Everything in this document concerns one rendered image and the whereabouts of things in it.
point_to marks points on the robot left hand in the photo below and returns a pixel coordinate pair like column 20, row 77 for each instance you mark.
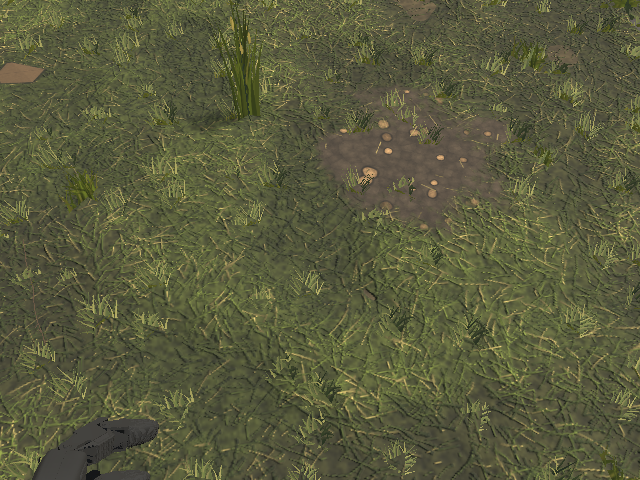
column 93, row 442

